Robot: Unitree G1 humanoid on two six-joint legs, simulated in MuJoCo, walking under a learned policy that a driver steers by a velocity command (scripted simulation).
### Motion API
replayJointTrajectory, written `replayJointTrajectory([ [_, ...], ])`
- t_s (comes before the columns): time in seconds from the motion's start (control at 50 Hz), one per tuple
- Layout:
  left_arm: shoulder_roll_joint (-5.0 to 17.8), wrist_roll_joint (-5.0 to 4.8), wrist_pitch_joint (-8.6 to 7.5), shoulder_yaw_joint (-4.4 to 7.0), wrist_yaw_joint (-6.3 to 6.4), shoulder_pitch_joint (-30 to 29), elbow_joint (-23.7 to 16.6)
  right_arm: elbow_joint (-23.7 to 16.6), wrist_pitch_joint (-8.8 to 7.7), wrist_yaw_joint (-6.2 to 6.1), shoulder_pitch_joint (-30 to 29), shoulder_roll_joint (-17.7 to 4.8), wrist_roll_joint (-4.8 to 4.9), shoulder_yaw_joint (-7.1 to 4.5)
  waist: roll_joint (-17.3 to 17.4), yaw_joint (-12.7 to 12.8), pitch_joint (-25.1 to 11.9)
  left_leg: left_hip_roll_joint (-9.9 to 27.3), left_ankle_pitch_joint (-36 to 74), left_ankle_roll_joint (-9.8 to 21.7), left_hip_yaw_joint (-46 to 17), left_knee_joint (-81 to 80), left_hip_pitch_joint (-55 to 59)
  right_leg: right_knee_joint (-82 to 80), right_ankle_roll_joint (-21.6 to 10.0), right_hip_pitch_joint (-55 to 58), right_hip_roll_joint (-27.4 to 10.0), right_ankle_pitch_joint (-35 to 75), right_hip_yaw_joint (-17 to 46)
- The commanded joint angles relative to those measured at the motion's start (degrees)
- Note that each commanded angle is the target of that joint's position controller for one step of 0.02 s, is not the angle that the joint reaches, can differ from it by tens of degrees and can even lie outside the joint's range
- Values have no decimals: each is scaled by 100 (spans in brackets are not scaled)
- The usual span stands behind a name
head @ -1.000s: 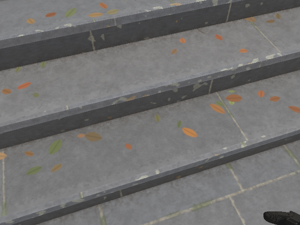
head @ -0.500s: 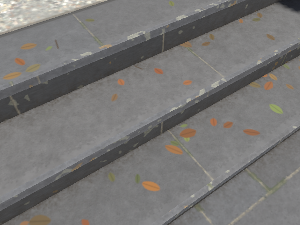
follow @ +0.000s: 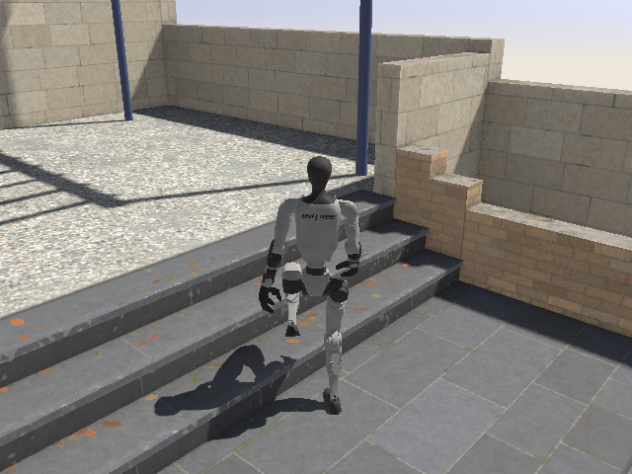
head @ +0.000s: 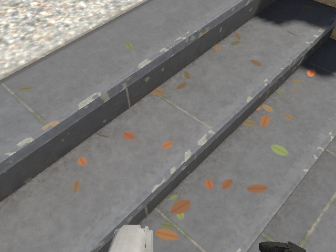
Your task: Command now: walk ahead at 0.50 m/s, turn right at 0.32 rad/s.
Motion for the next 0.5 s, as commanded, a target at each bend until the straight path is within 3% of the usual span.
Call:
replayJointTrajectory([
  [0.02,739,-100,19,88,171,-386,-272,-1333,-215,-26,-1098,-116,-132,235,-146,-324,659,465,737,-37,-102,-2644,-252,-1532,-650,-878,-1155,353,984],
  [0.04,878,-131,39,150,248,-493,-250,-1606,-234,-98,-1340,-115,-307,264,-409,-377,339,493,1461,-97,13,-3469,953,-2161,-790,-1426,-1210,559,979],
  [0.06,1217,-224,10,288,276,-602,-251,-1724,-252,-163,-1410,-39,-428,295,-566,-455,14,535,1492,-36,189,-4214,2212,-2740,-910,-1593,-1397,1242,951],
  [0.08,1328,-273,-10,359,254,-837,-271,-1409,-227,-185,-941,-177,-351,208,-587,-624,-293,335,1377,74,726,-4754,3397,-2704,-859,-1516,-1266,3087,283],
  [0.1,1515,-286,-46,450,228,-593,-215,-1255,-245,-189,-441,-391,-292,82,-994,-708,-675,-4,753,189,945,-5012,4094,-2023,-855,-845,-1308,6088,188],
  [0.12,1610,-235,-37,473,247,-415,-133,-1060,-240,-181,226,-727,-176,-103,-1265,-925,-1103,-363,35,318,903,-5456,4326,-1126,-773,277,-1450,8950,163],
  [0.14,1625,-142,-44,470,280,-435,-8,-923,-205,-141,910,-1038,-76,-230,-1469,-1255,-1375,-446,-49,505,429,-6580,4544,-19,-684,1193,-1528,10564,132],
  [0.16,1535,33,-104,507,313,-493,-44,-566,-158,-77,1896,-1474,-77,-380,-931,-1567,-1709,-152,46,865,-839,-7398,5566,1579,-760,864,-1508,10350,230],
  [0.18,616,-57,-205,372,108,-443,-359,37,-133,-43,2485,-2139,-328,-505,3102,-1154,-1657,1124,431,1806,-4216,-10618,6563,3969,-386,-1040,117,3164,209],
  [0.2,415,82,-281,335,-162,7,-208,98,-123,-99,2318,-1621,-312,-475,2773,-861,-1874,1919,-601,2185,-6954,-11880,6892,5920,-180,-2122,861,400,1245],
  [0.22,549,-30,-301,388,-306,-605,-417,214,-116,-110,1735,-1134,-58,-389,1379,-668,-555,1908,-1532,1901,-6312,-11757,6080,6638,-203,-3043,551,201,920],
  [0.24,483,-98,-283,290,-328,-1356,-783,473,-96,-53,1541,-872,-36,-355,382,-535,285,1761,-1977,1614,-5273,-11415,5226,6588,-340,-3370,211,342,540],
  [0.26,252,-86,-273,190,-304,-1709,-994,727,-109,-31,1371,-585,-97,-315,-288,-246,804,1569,-1629,1306,-4051,-11079,4396,6393,-467,-3453,-108,636,332],
  [0.28,207,-114,-199,173,-293,-1541,-957,910,-110,-32,1251,-318,-210,-276,-200,23,716,1287,-887,1032,-2988,-10917,4088,6191,-484,-3135,-326,853,260],
  [0.3,138,-184,-124,154,-285,-1241,-829,1078,-97,-11,1219,-112,-239,-249,188,194,559,1101,-492,958,-2346,-11047,4162,6416,-450,-3054,-370,865,153],
  [0.34,185,-166,-162,136,-223,-1082,-809,1249,-179,31,1236,-215,-116,-302,289,322,527,918,371,990,-1540,-11507,4497,5885,-382,-3279,-377,1222,120],
  [0.36,62,-89,-161,99,-180,-1187,-779,1437,-178,28,1581,-282,-100,-333,340,186,515,952,543,1045,-1342,-11694,4857,6166,-320,-3658,-334,1247,-73],
  [0.4,167,-27,-233,108,-175,-1531,-923,1550,-182,-12,1870,-441,-84,-393,133,93,531,1003,893,1042,-1127,-11910,5468,5516,-185,-4186,-461,1562,-33],
  [0.42,9,-26,-287,15,-209,-1818,-1062,1674,-144,-17,2142,-494,-75,-402,215,4,447,962,916,958,-965,-11892,5889,5372,-104,-4655,-473,1682,-206],
  [0.46,45,-72,-350,34,-247,-2059,-1076,1712,-89,-87,2502,-563,-119,-411,159,-179,277,1081,1148,988,-981,-11954,6529,4999,99,-5102,-579,2069,-456],
  [0.48,150,-73,-370,11,-253,-2139,-1164,1585,-37,-129,2409,-679,-116,-430,78,-232,297,1033,1346,1018,-817,-12142,6275,4377,257,-4881,-585,2361,-688],
  [0.5,192,-72,-372,48,-254,-2397,-1234,1586,-25,-177,2505,-747,-104,-428,261,-338,330,1094,1501,1064,-825,-12340,6316,3952,369,-4727,-637,2573,-914],
])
